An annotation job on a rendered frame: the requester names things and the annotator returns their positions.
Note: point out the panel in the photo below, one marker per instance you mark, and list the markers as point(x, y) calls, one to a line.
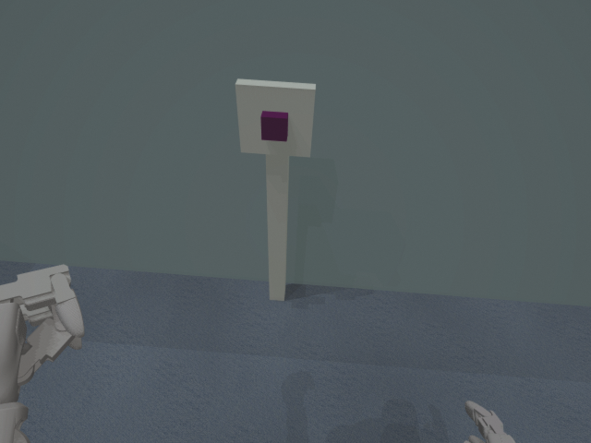
point(296, 99)

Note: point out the robot left hand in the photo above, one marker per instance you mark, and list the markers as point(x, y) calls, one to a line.
point(43, 297)

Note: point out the robot right hand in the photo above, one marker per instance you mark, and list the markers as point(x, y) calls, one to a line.
point(489, 425)

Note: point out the button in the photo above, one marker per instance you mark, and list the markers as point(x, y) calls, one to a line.
point(274, 126)

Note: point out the left robot forearm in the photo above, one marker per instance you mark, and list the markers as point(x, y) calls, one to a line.
point(12, 416)

